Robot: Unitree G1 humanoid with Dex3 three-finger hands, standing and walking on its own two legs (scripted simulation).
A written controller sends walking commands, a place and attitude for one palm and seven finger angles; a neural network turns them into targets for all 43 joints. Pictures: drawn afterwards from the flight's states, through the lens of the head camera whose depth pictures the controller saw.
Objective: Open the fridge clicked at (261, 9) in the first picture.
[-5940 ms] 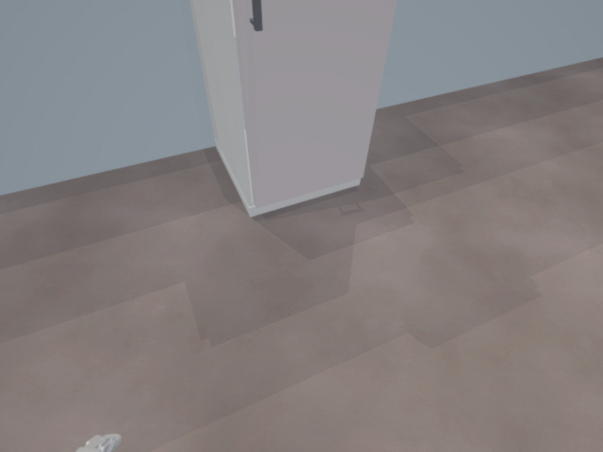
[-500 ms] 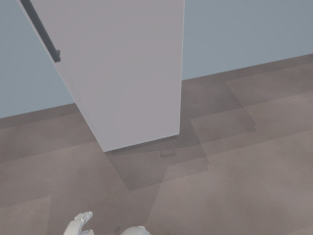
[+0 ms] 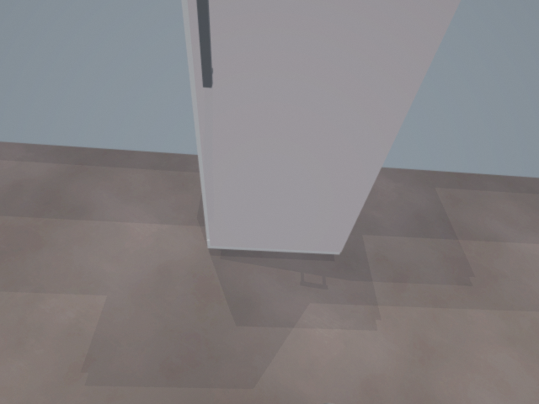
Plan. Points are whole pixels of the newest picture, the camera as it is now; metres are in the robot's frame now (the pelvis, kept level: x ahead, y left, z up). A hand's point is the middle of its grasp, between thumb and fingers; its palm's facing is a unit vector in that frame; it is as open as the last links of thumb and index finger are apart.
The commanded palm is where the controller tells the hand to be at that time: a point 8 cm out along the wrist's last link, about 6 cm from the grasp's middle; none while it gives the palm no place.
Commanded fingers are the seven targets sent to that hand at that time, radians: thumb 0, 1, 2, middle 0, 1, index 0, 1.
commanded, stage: take the last steps up to it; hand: left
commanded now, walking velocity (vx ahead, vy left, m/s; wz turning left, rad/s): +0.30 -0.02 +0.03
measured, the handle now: (205, 25) +0.75 +0.22 +0.19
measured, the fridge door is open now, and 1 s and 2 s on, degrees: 0 0 0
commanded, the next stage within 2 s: come to a stop and stand still in 0.76 s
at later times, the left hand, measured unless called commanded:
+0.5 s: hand (210, 354) +0.23 +0.12 -0.17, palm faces +0.05 -0.98 -0.20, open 7.4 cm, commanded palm none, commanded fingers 0.00 0.90 0.90 -0.20 -0.30 -0.20 -0.30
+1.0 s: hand (195, 372) +0.20 +0.14 -0.19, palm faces +0.14 -0.98 -0.14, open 7.4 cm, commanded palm none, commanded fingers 0.00 0.90 0.90 -0.20 -0.30 -0.20 -0.30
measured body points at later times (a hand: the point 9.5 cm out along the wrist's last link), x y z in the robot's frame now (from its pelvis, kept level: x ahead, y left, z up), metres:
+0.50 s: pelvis +0.14 -0.06 -0.01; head +0.15 -0.08 +0.44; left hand +0.23 +0.17 -0.15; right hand +0.05 -0.28 -0.18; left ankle +0.04 +0.07 -0.66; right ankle +0.18 -0.14 -0.74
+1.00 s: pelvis +0.28 -0.01 -0.01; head +0.29 +0.02 +0.44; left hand +0.20 +0.19 -0.18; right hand +0.39 -0.21 -0.15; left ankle +0.33 +0.08 -0.74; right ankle +0.23 -0.13 -0.71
